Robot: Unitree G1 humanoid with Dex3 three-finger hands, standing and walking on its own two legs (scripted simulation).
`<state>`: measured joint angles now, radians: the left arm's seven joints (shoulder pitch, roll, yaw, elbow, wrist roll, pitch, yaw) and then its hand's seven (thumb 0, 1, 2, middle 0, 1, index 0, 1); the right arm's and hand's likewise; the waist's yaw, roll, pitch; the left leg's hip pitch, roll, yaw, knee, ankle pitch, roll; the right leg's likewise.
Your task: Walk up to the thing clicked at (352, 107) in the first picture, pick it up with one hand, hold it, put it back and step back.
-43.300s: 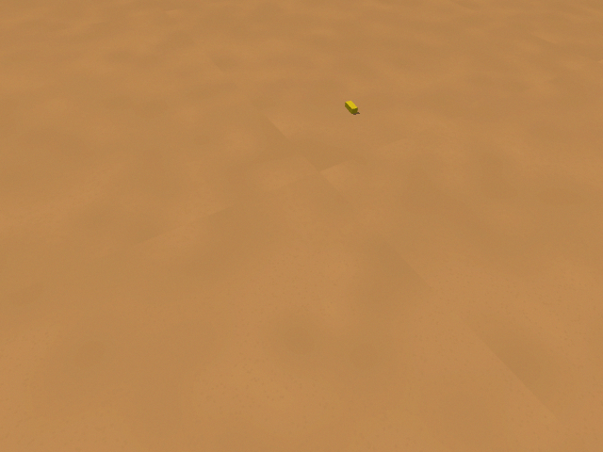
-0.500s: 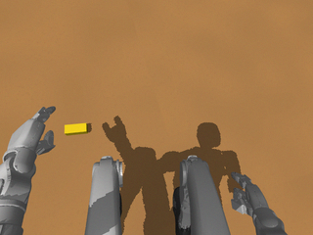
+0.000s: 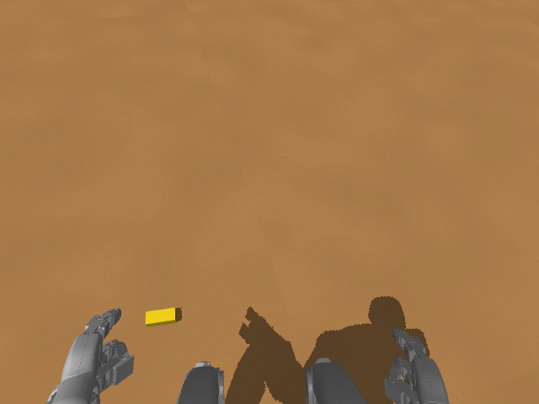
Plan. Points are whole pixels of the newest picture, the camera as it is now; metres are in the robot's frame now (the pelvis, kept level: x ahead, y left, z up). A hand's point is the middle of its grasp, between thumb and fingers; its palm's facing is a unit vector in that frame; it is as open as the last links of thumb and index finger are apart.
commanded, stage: home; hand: left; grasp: from above
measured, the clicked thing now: (161, 317) +0.45 +0.30 -0.64
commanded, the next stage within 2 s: none
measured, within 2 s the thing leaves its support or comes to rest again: neither
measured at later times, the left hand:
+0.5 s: hand (122, 377) +0.18 +0.18 +0.01, palm faces +0.09 -0.98 -0.20, open 7.4 cm
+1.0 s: hand (128, 368) +0.19 +0.18 +0.01, palm faces +0.07 -0.98 -0.20, open 7.4 cm
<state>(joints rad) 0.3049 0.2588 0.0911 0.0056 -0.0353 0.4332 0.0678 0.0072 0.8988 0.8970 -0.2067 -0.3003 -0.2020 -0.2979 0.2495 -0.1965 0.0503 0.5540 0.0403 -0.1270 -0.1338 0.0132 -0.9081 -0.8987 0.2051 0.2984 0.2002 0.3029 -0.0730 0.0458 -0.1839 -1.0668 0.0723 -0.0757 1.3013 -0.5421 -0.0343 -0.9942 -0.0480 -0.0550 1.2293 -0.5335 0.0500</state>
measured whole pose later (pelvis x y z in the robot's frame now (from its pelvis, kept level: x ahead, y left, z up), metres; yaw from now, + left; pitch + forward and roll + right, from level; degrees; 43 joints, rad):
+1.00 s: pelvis +0.03 -0.01 +0.06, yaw +1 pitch +9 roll -3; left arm 0.48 0.21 0.04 -0.12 -0.05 0.46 0.02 0.01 0.90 0.90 -0.20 -0.30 -0.20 -0.30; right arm 0.29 -0.22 0.03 0.57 0.01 -0.24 -0.18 0.02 -0.91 -0.90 0.21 0.30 0.20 0.30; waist -0.04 0.05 -0.15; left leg -0.69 0.07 -0.05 1.00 -0.47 -0.04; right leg -0.62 -0.05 -0.06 0.94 -0.47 0.04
